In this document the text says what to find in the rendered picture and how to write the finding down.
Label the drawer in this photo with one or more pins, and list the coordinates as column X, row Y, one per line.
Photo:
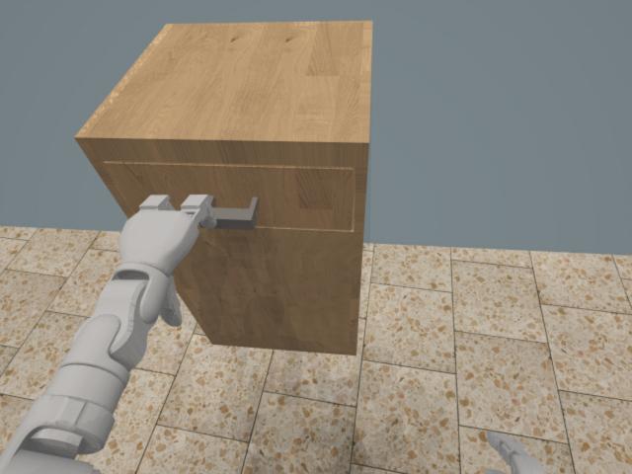
column 316, row 197

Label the robot right hand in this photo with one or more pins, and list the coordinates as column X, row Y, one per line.
column 515, row 455

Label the robot left forearm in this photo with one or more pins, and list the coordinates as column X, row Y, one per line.
column 75, row 413

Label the cabinet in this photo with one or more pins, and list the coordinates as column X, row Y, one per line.
column 274, row 93

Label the left robot upper arm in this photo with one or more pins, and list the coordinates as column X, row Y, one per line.
column 29, row 462

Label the handle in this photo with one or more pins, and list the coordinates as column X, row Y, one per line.
column 235, row 218

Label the robot left hand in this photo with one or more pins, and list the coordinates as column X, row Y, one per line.
column 160, row 236

